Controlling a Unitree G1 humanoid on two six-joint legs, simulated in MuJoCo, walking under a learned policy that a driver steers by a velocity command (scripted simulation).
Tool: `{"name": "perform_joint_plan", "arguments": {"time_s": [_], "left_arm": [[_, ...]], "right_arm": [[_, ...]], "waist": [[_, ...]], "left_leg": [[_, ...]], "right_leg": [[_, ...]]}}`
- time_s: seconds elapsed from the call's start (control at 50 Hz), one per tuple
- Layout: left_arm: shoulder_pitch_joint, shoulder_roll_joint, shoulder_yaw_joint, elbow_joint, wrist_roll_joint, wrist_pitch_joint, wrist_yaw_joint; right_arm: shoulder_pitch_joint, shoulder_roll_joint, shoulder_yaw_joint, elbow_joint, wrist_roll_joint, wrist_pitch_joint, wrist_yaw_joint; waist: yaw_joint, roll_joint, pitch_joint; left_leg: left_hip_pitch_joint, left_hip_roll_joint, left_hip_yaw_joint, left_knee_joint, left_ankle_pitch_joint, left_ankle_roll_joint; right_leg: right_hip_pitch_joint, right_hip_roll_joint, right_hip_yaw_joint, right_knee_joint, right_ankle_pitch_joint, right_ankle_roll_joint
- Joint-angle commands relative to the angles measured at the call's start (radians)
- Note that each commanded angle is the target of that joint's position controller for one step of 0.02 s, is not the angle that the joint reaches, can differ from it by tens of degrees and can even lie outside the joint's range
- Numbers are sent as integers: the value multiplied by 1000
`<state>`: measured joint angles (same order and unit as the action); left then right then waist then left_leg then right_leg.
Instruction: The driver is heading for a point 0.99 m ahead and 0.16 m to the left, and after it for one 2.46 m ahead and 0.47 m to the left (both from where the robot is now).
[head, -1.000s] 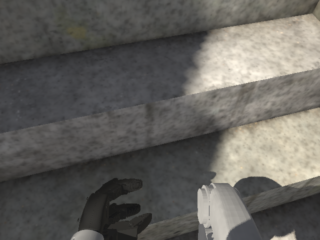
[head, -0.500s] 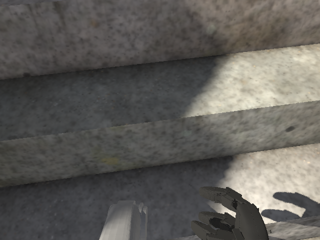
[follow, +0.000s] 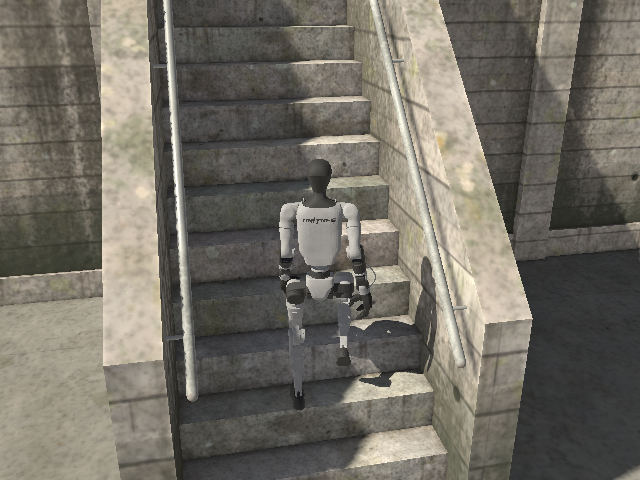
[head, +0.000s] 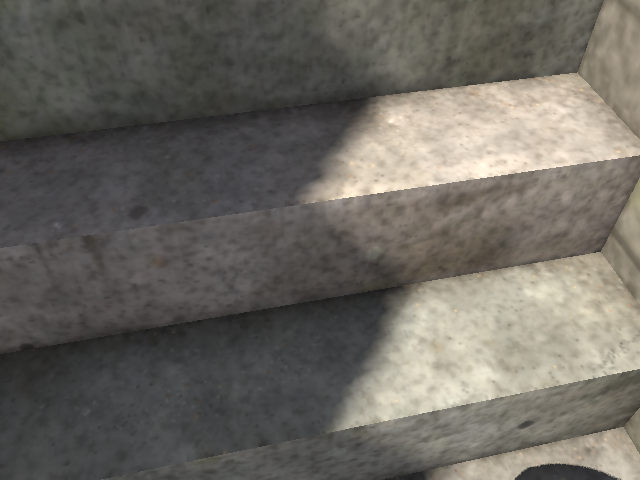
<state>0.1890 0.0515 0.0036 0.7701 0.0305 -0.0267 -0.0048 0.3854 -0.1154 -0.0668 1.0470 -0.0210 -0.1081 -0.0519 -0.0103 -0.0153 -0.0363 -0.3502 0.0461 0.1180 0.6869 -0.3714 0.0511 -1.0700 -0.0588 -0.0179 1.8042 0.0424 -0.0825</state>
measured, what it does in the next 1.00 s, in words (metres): climbs: right foot 0.22 m higher, then left foot 0.22 m higher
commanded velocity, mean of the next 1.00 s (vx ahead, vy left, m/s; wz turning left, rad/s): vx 0.39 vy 0.14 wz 0.20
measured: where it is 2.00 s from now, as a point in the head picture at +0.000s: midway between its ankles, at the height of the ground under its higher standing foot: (371, 209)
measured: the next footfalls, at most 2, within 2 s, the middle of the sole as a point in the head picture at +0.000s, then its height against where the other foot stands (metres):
right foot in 0.28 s outside the picture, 0.22 m higher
left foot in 0.86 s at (396, 355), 0.22 m higher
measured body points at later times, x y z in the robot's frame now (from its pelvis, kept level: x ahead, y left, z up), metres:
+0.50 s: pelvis +0.23 -0.18 +0.12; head +0.27 -0.23 +0.57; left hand +0.39 +0.04 +0.03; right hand +0.43 -0.45 +0.01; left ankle +0.17 -0.04 -0.27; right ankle +0.24 -0.28 -0.50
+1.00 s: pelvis +0.46 -0.17 +0.38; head +0.52 -0.21 +0.82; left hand +0.74 +0.06 +0.38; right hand +0.55 -0.43 +0.22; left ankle +0.51 -0.09 -0.28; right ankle +0.43 -0.30 -0.05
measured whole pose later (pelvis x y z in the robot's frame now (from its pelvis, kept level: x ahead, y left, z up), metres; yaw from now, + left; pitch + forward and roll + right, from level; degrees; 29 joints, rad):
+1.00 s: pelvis +0.46 -0.17 +0.38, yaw +9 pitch +1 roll +4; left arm -0.12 0.18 0.02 0.48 0.08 -0.05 0.02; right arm 0.30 -0.27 -0.08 0.73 -0.03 0.06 -0.03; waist -0.07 0.03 0.09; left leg -0.63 -0.28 -0.05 1.06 -0.44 0.12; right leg -0.87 0.06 0.13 2.13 -0.25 -0.05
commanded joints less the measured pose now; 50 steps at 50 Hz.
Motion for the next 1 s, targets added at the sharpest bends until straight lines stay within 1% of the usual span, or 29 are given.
{"name": "perform_joint_plan", "arguments": {"time_s": [0.02, 0.18, 0.24, 0.26, 0.28, 0.3, 0.32, 0.34, 0.36, 0.38, 0.42, 0.46, 0.48, 0.52, 0.58, 0.64, 0.7, 0.74, 0.78, 0.8, 0.82, 0.84, 0.86, 0.88, 0.9, 0.92, 0.94, 0.96, 1.0], "left_arm": [[-129, 98, 40, -77, 5, -11, -9], [-471, 37, 5, -306, -22, -46, 15], [-651, 42, -28, -437, -6, -36, 28], [-611, 29, -42, -484, 1, -29, 20], [-350, 45, -43, -394, -50, -21, -9], [-53, 57, 0, -313, -81, -16, 27], [113, 165, 50, -288, -51, -28, 51], [169, 302, 100, -279, -32, -5, 86], [260, 318, 89, -212, -12, 15, 102], [264, 359, 84, -182, 38, 31, 124], [122, 270, 72, -155, 22, 39, 149], [91, 225, 66, -67, 10, 30, 137], [62, 204, 56, -65, 14, 5, 122], [52, 162, 44, -17, 9, -63, 92], [-47, 280, 60, -65, 20, -106, 64], [133, 384, 89, -28, 16, -112, 68], [247, 341, 90, 18, 30, -74, 74], [326, 393, 98, 30, 35, -56, 90], [173, 423, 97, -49, -11, -16, 106], [50, 509, 121, -149, -45, -8, 89], [79, 462, 107, -140, -60, -22, 85], [-4, 472, 114, -156, -73, -39, 62], [-114, 454, 122, -176, -95, -44, 47], [-253, 281, 73, -272, -43, -28, -5], [-339, 228, 51, -359, 16, -27, -23], [-422, 151, 26, -412, 51, -38, -10], [-414, 42, -19, -441, 71, -44, -2], [-324, 52, -29, -420, 83, -50, 13], [-280, 135, -9, -413, 58, -31, 56]], "right_arm": [[9, -145, -37, -62, -11, -43, -17], [215, -144, -39, -35, -52, -77, -19], [244, -145, -38, -47, -38, -75, -8], [198, -175, -47, -59, 3, -59, -22], [-60, -229, -45, -157, 30, -39, -4], [-46, -349, -83, -205, 41, -19, 15], [-114, -375, -84, -277, 59, -16, 49], [-188, -312, -58, -393, 64, 0, 68], [-280, -197, -27, -410, 55, 6, 66], [-200, -76, -10, -393, 94, -12, 66], [-255, -92, -18, -445, 28, -18, 67], [-222, -84, -8, -417, -40, 19, 85], [-268, -80, -8, -443, -54, 44, 85], [-227, -46, 30, -488, -37, 88, 65], [-359, -186, -6, -564, -23, 184, 18], [-463, -119, 27, -652, -69, 207, -13], [-602, -82, 53, -687, -51, 241, 35], [-617, -58, 69, -727, -48, 261, 60], [-464, -74, 84, -683, -5, 265, 84], [-364, -156, 60, -658, 20, 258, 74], [-164, -226, 25, -572, 54, 239, 77], [-47, -258, -4, -551, 31, 225, 63], [-31, -277, -28, -570, 29, 212, 58], [-186, -276, -38, -538, 30, 196, 34], [-177, -389, -80, -540, 7, 196, -3], [-69, -392, -91, -486, 6, 177, 3], [-30, -353, -78, -419, -19, 155, 0], [-86, -253, -49, -402, -11, 134, 8], [-168, -192, -19, -383, -24, 107, 19]], "waist": [[-2, 114, 28], [-139, 168, 171], [-177, 141, 178], [-156, 120, 165], [2, 11, 8], [92, 64, -229], [249, -49, -461], [292, -307, -601], [321, -421, -591], [234, -593, -511], [127, -376, -244], [63, -256, -115], [31, -84, -41], [-76, -18, 43], [-111, 62, 169], [-61, 48, 219], [-15, 150, 117], [12, 18, 58], [-88, -41, -100], [-143, -95, -233], [-122, -191, -331], [-154, -275, -372], [-244, -206, -363], [-164, 135, -260], [-130, 211, -285], [-166, 25, -239], [-100, -17, -104], [-21, -64, 48], [19, 3, 115]], "left_leg": [[137, 244, -353, -423, -143, 190], [614, 441, -389, -560, 6, 194], [632, 356, -237, -640, 116, 130], [472, 307, -155, -710, 214, 124], [70, 191, -34, -730, 362, 154], [35, 166, -75, -460, 820, 152], [-10, 102, -69, -85, 766, 40], [-266, -31, -136, 308, 240, -65], [-377, -173, -357, 824, 136, -118], [-497, -261, -489, 1265, 139, -150], [-681, -199, -409, 1422, 373, -104], [-814, -224, -388, 1725, 235, -80], [-869, -239, -384, 1779, 270, -67], [-864, -195, -400, 1654, 83, -10], [-723, -223, -275, 1666, 23, -28], [-1172, -198, -272, 1962, -189, -25], [-1127, -188, -127, 1691, -179, 13], [-1082, -169, -29, 1557, -194, -4], [-558, -194, 38, 1006, -215, 55], [-123, -280, -2, 641, -100, 54], [20, -306, 82, 540, -144, 44], [110, -295, 2, 495, -231, 71], [67, -237, -188, 175, -205, 173], [108, -197, -547, 57, 64, 331], [230, -5, -955, -56, 397, 521], [185, 0, -1071, -139, 96, 460], [30, -4, -1031, -166, -137, 396], [-147, -24, -924, -158, -227, 312], [-258, -62, -772, -267, -82, 265]], "right_leg": [[-57, -53, -20, -61, -55, -3], [-698, -151, 144, 240, -750, -47], [-697, -185, 101, 55, -893, -79], [-430, -196, 96, -187, -922, -101], [297, -121, -74, -656, -637, -98], [831, -9, 17, -711, -511, -55], [1132, -44, 224, -880, -339, -22], [1365, -217, 601, -1091, -536, -14], [1271, -301, 671, -1116, -237, 29], [1192, -286, 512, -1037, 49, 63], [968, -257, 407, -932, -96, 60], [879, -198, 421, -976, -313, 20], [833, -241, 406, -1062, -213, 9], [717, -243, 258, -1200, -114, 28], [469, -309, 130, -1430, 145, -11], [932, -317, 73, -1525, 383, -21], [1101, -192, -96, -1580, 399, 43], [1224, -191, -147, -1616, 720, 47], [1113, -119, -262, -1614, 1176, 92], [1014, -92, -198, -1490, 1549, 74], [1094, -189, -144, -1354, 1632, -9], [1135, -252, -110, -1122, 1882, -60], [1150, -145, -116, -658, 1451, -52], [624, 99, -14, -267, 59, 12], [249, 266, 50, 293, -251, 61], [69, 230, 166, 547, -372, 25], [-17, 190, 208, 554, -343, 4], [-38, 138, 232, 496, -339, 14], [-67, 82, 199, 483, -435, 55]]}}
